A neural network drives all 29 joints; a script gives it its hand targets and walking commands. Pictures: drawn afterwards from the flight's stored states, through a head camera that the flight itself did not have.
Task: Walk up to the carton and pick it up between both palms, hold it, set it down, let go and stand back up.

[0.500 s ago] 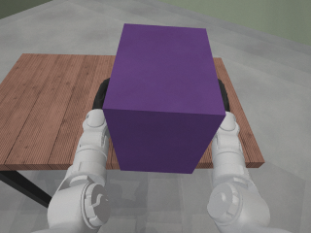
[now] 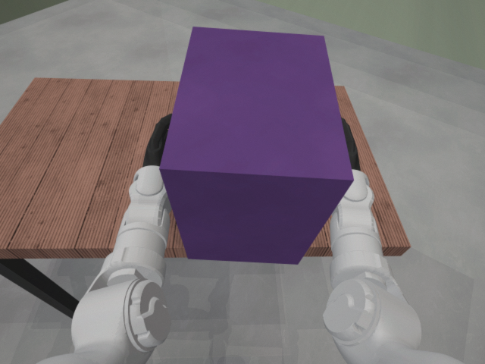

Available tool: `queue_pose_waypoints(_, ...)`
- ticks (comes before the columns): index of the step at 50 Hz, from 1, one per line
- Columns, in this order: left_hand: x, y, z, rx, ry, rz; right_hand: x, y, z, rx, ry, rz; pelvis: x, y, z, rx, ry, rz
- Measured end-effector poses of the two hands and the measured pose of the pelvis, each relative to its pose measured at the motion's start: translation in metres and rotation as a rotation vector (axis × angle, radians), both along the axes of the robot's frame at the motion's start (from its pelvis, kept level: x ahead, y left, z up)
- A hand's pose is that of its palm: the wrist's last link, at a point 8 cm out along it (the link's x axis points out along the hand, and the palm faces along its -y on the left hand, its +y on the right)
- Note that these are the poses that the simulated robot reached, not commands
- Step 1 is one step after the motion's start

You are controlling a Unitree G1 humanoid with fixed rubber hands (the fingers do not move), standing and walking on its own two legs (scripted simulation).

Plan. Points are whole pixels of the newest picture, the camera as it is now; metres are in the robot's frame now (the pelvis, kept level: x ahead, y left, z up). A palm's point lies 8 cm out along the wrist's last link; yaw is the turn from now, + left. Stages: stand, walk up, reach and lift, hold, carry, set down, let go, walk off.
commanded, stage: reach and lift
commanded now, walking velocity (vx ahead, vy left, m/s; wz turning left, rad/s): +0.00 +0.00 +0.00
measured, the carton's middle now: (250, 156) +0.47 -0.05 +0.09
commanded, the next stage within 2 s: none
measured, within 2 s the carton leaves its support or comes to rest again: neither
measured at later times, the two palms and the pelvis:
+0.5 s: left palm (156, 164) +0.44 +0.10 +0.10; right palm (345, 165) +0.41 -0.20 +0.12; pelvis +0.00 +0.00 +0.00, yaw +0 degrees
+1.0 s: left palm (148, 168) +0.43 +0.11 +0.11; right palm (340, 162) +0.40 -0.19 +0.13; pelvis +0.00 +0.00 +0.00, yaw -1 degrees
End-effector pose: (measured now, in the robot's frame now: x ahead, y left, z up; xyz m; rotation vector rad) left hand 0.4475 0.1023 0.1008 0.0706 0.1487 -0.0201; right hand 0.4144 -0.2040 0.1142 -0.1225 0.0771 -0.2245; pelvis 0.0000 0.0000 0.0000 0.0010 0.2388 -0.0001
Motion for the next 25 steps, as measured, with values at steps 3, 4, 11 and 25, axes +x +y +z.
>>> queue_pose_waypoints(3, -0.0002, -0.0001, 0.0004, 0.002, -0.004, 0.000, -0.0003, 0.0001, 0.0001, -0.002, -0.003, -0.001, 0.0010, -0.0001, 0.0000, 0.000, 0.002, 0.000)
queue_pose_waypoints(4, -0.0003, -0.0001, 0.0006, 0.002, -0.006, 0.000, -0.0005, 0.0002, 0.0002, -0.003, -0.004, -0.001, 0.0013, -0.0002, 0.0000, 0.000, 0.003, 0.000)
queue_pose_waypoints(11, -0.0026, 0.0000, 0.0020, 0.002, -0.025, 0.002, -0.0032, 0.0007, 0.0016, -0.016, -0.021, -0.004, 0.0019, 0.0002, 0.0000, 0.000, 0.003, -0.003)
queue_pose_waypoints(25, -0.0077, 0.0011, 0.0041, -0.007, -0.061, 0.011, -0.0074, 0.0026, 0.0051, -0.036, -0.054, -0.002, -0.0011, 0.0019, -0.0005, -0.002, 0.016, -0.007)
